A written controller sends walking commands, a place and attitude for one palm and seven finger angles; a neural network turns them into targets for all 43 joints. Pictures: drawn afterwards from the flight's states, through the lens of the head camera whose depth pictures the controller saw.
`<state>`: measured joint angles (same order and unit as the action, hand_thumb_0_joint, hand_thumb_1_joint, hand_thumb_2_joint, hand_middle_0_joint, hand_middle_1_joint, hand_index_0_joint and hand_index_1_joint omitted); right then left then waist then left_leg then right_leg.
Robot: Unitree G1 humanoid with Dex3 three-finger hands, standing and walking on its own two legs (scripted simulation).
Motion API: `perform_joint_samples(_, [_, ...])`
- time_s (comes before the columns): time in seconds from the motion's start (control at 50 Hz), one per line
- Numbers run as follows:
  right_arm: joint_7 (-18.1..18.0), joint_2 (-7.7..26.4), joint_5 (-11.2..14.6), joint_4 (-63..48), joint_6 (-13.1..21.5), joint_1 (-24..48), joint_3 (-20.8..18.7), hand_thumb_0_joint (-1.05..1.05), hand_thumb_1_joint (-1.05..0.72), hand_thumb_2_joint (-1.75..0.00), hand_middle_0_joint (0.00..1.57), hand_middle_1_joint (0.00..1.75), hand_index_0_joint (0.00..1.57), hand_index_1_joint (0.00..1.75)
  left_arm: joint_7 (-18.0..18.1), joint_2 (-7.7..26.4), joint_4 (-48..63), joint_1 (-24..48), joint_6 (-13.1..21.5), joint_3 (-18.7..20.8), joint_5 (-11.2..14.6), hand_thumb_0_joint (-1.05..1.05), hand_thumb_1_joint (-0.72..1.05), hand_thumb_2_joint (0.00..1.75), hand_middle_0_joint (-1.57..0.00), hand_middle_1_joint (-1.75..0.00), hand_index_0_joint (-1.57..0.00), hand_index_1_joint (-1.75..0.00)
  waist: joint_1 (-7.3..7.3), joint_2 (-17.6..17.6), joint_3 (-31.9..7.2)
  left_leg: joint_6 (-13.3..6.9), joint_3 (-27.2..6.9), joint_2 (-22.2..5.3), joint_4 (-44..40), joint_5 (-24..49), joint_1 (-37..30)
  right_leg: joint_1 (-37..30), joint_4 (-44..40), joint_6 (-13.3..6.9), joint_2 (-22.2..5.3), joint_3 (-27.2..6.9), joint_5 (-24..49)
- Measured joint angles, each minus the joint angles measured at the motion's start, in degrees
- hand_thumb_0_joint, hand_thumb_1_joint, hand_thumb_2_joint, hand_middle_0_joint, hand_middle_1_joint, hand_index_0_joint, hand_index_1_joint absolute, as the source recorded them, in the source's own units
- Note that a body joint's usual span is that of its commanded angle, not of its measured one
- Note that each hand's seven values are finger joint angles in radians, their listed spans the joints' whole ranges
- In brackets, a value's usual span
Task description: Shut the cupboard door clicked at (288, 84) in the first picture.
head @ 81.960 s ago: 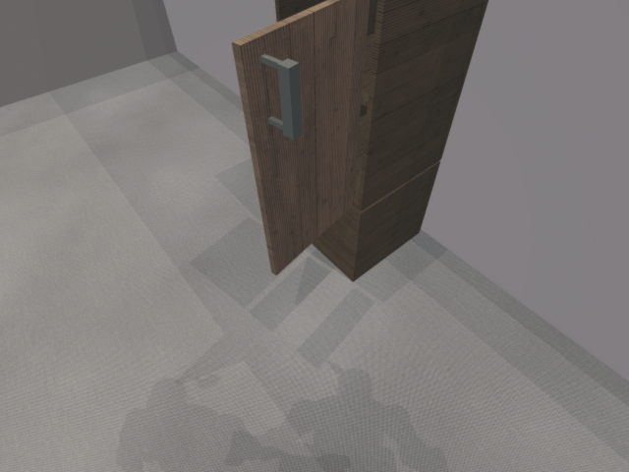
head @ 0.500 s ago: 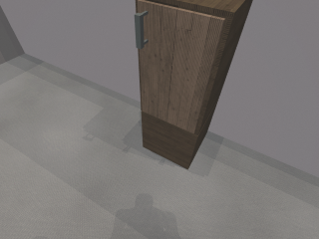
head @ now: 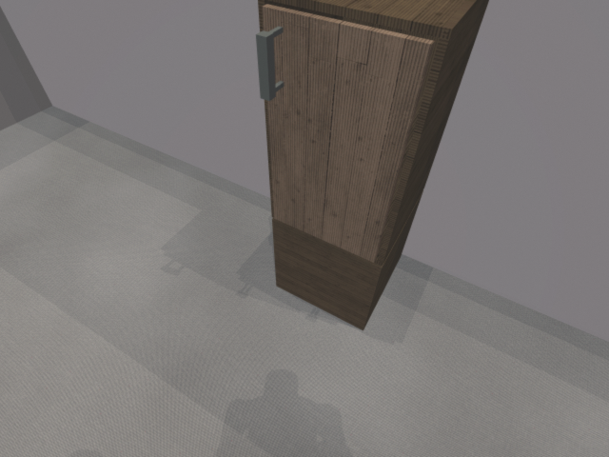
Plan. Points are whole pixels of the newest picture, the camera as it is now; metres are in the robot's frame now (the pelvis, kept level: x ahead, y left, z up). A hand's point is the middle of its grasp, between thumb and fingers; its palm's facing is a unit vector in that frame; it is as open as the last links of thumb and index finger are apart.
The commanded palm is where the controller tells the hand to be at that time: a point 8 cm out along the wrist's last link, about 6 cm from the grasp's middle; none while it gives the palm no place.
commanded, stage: look to check the result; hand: left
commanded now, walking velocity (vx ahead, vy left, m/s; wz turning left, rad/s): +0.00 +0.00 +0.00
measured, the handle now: (272, 63) +0.79 +0.11 +0.15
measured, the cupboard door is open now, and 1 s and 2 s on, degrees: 0 0 0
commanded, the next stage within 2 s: stand and wait in 0.06 s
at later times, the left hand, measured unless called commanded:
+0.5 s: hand out of the picture -0.02 +0.16 -0.18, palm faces +0.05 -0.99 -0.15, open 7.4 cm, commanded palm none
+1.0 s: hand out of the picture -0.02 +0.17 -0.18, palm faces +0.04 -0.99 -0.16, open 7.4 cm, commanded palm none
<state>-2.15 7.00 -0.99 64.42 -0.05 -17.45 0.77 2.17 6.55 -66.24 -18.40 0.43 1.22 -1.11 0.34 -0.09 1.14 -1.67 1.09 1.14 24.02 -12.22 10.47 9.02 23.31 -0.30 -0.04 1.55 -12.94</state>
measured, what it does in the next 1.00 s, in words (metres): stands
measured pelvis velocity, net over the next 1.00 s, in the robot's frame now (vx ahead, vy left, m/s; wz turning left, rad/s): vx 0.01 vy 0.01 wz -0.01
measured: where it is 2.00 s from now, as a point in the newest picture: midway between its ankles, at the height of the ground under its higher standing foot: outside the picture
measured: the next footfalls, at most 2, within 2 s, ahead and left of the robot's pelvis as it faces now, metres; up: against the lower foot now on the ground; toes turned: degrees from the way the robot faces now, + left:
none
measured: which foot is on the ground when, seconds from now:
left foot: down 0.00-1.00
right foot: down 0.00-1.00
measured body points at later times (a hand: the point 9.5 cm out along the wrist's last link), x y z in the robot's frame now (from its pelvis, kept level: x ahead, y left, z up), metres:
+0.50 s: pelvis +0.01 +0.00 +0.00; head +0.02 +0.01 +0.45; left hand -0.02 +0.21 -0.17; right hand -0.01 -0.21 -0.16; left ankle +0.01 +0.10 -0.74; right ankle +0.00 -0.12 -0.74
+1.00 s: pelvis +0.01 +0.01 +0.00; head +0.02 +0.02 +0.45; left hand -0.02 +0.22 -0.17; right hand -0.01 -0.21 -0.16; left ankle +0.01 +0.10 -0.74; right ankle +0.00 -0.12 -0.74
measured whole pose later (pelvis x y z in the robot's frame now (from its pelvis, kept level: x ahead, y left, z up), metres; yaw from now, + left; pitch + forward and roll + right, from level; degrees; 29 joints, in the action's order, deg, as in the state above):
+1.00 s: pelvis +0.01 +0.01 +0.00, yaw +0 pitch -2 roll +0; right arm -2.3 7.2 -0.8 65.2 0.3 -17.2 0.9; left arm 2.1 7.5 -66.6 -18.3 0.5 1.2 -1.0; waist 0.4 0.9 2.1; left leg -2.2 1.6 1.4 22.6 -12.7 8.3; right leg 6.7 21.2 0.3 -0.3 1.0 -12.8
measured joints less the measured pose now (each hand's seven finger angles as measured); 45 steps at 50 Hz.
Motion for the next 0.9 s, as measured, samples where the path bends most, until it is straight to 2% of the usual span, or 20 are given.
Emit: perform_joint_samples(0.9, [-0.2,0.0,0.1,0.8,0.3,0.2,0.2,0.00,-0.91,-0.90,0.20,0.30,0.20,0.29,-0.1,0.7,-0.4,0.0,0.0,0.0,0.1,0.00,0.91,0.90,-0.20,-0.30,-0.20,-0.30,-0.04,0.9,0.9,-0.4,0.3,0.2,-1.3,-0.5,-2.1,-2.3,-2.0,0.5,-0.2,-0.4,0.0])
